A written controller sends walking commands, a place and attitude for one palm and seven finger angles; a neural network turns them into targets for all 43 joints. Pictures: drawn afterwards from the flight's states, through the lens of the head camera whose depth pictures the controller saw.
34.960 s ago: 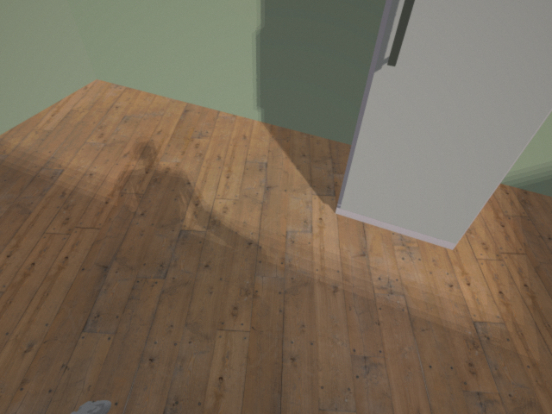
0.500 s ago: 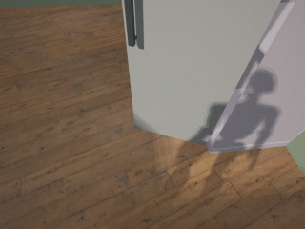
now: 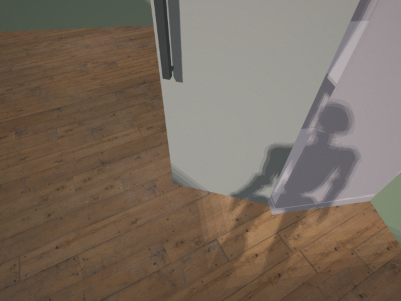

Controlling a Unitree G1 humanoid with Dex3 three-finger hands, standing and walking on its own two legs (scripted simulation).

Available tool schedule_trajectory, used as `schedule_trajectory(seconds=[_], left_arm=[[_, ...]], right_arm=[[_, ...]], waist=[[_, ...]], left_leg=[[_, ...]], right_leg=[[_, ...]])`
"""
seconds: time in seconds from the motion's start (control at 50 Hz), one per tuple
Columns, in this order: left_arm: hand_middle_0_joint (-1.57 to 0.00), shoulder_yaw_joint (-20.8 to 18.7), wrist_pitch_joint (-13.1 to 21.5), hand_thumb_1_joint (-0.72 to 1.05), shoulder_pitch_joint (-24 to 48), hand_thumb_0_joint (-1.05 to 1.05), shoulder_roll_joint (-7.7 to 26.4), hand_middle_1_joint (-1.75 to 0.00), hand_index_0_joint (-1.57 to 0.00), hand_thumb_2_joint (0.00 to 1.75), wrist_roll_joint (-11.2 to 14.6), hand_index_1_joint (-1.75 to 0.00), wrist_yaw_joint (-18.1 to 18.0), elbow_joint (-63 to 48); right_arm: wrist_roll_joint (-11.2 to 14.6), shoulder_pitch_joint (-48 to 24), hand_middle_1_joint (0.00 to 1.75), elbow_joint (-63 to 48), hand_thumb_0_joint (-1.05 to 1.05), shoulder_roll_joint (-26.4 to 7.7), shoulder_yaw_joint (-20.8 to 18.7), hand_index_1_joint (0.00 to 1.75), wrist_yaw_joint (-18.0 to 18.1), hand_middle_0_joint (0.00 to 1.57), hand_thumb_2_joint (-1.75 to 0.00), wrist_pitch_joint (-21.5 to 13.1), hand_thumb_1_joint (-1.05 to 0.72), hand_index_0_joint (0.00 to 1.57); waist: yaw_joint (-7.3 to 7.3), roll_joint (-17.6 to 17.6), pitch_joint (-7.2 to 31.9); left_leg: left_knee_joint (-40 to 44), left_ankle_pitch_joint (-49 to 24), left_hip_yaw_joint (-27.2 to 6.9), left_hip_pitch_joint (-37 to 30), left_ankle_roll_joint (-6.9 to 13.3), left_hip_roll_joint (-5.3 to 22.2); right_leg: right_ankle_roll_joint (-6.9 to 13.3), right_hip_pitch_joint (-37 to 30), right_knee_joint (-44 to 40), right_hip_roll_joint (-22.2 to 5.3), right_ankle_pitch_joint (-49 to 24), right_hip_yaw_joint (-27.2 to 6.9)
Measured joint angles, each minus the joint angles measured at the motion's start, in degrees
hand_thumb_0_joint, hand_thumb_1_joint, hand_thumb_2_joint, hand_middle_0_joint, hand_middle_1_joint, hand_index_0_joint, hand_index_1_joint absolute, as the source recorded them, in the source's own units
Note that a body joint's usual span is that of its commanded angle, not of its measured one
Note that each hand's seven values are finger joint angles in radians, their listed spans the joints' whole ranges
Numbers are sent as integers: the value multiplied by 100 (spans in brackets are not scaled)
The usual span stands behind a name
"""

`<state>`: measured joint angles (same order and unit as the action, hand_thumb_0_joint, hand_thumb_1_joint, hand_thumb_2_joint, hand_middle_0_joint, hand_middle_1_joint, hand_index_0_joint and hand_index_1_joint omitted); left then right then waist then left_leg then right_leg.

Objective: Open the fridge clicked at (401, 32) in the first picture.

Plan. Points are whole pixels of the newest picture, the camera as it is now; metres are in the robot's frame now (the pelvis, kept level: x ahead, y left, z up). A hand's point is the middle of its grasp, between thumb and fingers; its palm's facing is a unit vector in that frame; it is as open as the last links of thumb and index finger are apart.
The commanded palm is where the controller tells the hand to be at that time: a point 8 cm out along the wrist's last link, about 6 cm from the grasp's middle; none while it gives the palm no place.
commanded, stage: let the arm hang, fingers relaxed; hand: left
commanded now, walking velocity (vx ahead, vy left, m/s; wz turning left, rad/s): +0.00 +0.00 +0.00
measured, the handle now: out of the picture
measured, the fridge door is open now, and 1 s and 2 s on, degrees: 67 67 67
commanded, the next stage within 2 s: look to check the result in 0.06 s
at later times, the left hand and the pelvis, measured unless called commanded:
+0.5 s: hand out of the picture +0.01 +0.18 -0.18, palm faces -0.04 -0.98 -0.21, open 7.4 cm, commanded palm none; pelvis +0.01 +0.00 +0.00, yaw +0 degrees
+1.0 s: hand out of the picture +0.03 +0.17 -0.18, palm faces -0.04 -0.98 -0.20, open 7.4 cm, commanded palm none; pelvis +0.02 +0.00 +0.00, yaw +0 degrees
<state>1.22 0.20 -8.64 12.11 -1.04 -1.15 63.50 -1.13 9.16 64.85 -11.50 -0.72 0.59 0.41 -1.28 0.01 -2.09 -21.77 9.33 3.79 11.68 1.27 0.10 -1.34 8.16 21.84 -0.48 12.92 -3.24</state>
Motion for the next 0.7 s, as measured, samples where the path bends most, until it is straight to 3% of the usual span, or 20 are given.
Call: schedule_trajectory(seconds=[0.7], left_arm=[[-20,-23,-23,90,-454,0,-201,-30,-20,90,7,-30,-55,216]], right_arm=[[31,207,30,141,0,235,-8,30,83,20,-90,1,-91,20]], waist=[[53,50,-92]], left_leg=[[-15,140,29,-100,-17,17]], right_leg=[[21,-103,-20,13,108,-27]])
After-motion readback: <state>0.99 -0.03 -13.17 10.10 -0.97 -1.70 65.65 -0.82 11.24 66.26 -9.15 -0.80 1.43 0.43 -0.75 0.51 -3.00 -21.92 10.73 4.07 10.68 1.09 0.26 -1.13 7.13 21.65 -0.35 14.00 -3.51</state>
